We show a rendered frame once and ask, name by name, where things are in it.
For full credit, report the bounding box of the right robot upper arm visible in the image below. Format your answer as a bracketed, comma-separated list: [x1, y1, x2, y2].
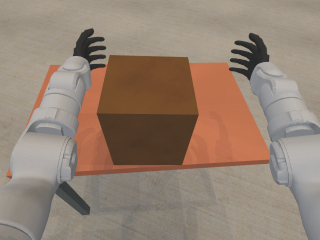
[269, 134, 320, 240]

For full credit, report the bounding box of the left robot hand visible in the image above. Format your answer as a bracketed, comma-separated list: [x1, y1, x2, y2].
[73, 28, 106, 71]

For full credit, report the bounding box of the robot left forearm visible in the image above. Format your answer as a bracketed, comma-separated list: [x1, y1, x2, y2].
[10, 56, 92, 176]

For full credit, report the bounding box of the table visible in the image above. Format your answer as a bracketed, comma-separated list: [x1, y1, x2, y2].
[6, 62, 270, 215]

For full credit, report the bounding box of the robot right forearm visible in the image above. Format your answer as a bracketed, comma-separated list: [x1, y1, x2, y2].
[249, 62, 320, 142]

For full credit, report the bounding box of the left robot upper arm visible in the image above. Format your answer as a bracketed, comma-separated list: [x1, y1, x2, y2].
[0, 132, 78, 240]

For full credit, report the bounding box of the carton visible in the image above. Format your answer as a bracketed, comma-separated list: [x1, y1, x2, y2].
[96, 55, 199, 165]

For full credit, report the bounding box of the right robot hand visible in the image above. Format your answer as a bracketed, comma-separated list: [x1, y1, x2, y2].
[229, 33, 270, 81]

